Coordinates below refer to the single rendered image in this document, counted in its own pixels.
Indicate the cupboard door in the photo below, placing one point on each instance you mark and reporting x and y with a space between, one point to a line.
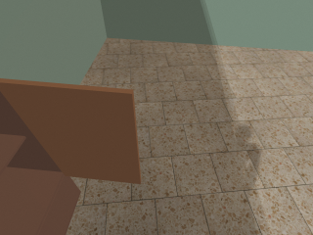
88 131

